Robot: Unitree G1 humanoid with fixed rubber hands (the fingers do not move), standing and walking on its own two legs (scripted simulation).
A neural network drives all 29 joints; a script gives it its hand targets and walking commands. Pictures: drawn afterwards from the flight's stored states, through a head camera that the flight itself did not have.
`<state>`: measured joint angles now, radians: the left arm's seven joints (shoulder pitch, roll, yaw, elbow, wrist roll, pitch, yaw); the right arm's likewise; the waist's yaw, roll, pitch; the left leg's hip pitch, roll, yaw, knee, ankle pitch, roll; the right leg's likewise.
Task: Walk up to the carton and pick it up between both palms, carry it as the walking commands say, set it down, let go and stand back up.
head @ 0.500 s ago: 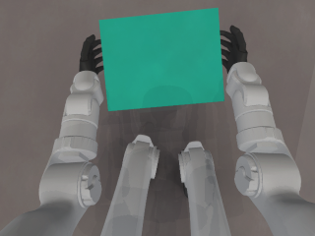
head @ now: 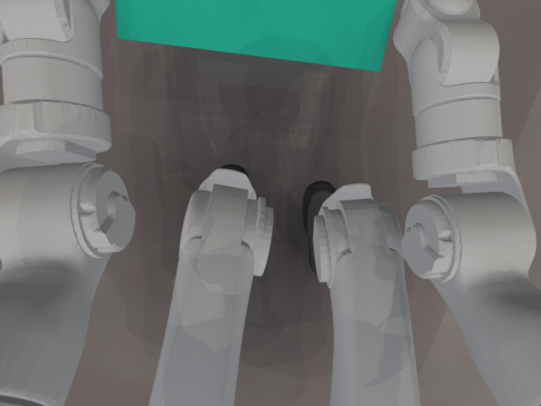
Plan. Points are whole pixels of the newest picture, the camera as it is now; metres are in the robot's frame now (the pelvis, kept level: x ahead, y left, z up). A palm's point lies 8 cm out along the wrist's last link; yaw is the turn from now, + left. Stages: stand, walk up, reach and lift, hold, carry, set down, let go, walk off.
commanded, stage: set down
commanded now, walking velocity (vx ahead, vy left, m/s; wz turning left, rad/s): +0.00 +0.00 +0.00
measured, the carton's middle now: out of the picture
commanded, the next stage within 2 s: none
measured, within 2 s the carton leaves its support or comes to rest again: rests again in 0.68 s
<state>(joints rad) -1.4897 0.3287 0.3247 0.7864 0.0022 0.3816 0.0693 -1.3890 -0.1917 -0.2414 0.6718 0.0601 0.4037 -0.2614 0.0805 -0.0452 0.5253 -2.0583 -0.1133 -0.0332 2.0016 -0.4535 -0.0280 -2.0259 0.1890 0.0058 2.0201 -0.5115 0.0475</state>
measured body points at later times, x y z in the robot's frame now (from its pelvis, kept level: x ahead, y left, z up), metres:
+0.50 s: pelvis +0.03 +0.02 -0.04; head +0.39 +0.04 +0.23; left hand +0.59 +0.25 -0.17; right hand +0.60 -0.09 -0.18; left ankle +0.15 +0.11 -0.39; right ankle +0.14 -0.10 -0.39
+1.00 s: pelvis +0.05 +0.00 -0.04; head +0.40 +0.03 +0.23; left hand +0.58 +0.25 -0.19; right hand +0.61 -0.09 -0.19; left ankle +0.15 +0.11 -0.39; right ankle +0.14 -0.10 -0.39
